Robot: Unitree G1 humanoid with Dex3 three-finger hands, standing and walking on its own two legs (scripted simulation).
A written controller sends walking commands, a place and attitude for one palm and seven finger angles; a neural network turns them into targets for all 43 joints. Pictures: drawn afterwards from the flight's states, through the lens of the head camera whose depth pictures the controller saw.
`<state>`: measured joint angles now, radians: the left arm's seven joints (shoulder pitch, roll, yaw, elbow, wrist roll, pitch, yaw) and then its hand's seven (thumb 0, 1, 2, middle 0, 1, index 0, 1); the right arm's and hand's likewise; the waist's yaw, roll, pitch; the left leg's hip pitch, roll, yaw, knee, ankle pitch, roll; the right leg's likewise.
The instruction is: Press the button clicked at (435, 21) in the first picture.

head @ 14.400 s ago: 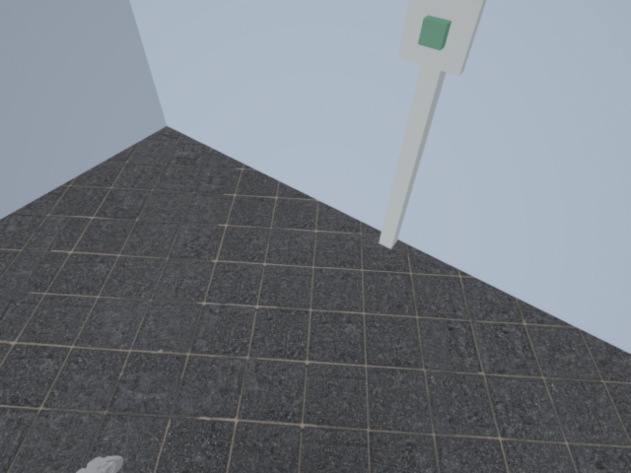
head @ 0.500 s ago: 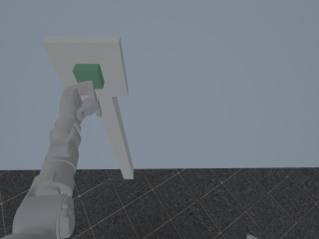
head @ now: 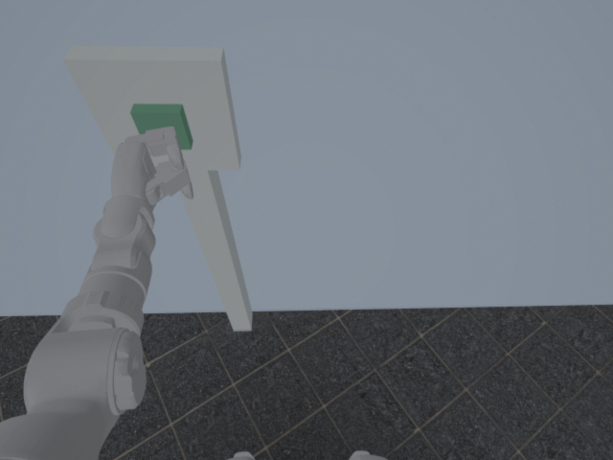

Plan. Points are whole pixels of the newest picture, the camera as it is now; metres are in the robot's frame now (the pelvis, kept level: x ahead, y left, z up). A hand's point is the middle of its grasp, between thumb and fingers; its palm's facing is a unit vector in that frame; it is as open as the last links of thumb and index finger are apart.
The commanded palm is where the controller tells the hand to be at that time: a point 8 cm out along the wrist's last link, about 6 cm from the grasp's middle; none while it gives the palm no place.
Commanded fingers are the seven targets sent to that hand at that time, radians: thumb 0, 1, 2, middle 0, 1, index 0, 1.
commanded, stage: press the button with the knuckle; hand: left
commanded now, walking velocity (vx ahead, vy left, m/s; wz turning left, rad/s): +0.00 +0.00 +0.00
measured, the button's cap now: (164, 123) +0.53 +0.18 +0.14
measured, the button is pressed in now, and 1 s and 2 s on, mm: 10 0 0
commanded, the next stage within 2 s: hold the button down briefly in 0.14 s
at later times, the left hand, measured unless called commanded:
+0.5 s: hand (183, 170) +0.47 +0.16 +0.10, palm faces +0.03 -1.00 -0.03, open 2.9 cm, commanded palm +0.48 +0.19 +0.11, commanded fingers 0.00 0.90 0.90 -1.30 -1.50 -1.30 -1.50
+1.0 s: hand (185, 180) +0.45 +0.15 +0.10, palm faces +0.02 -1.00 +0.00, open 2.8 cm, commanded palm +0.42 +0.20 +0.11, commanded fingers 0.00 0.90 0.90 -1.30 -1.50 -1.30 -1.50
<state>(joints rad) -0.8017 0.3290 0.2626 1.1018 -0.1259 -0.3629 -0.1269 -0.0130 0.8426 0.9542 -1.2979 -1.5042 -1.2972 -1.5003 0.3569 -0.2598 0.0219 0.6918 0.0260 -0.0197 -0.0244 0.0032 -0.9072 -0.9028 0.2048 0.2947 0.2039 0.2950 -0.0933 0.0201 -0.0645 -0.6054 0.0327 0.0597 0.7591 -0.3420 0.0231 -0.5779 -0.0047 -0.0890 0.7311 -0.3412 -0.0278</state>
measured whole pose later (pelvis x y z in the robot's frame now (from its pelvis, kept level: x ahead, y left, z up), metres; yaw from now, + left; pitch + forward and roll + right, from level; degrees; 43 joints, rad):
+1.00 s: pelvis -0.01 +0.00 +0.00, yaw +0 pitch +11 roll -1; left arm -0.77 0.32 0.25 1.06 -0.14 -0.36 -0.12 -0.04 0.86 0.97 -1.30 -1.50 -1.30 -1.50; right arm 0.38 -0.27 0.03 0.66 0.03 -0.04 -0.01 0.00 -0.91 -0.90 0.21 0.29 0.20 0.30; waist -0.10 0.02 -0.08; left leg -0.64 0.03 0.06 0.79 -0.34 0.03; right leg -0.62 0.00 -0.08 0.76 -0.34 -0.03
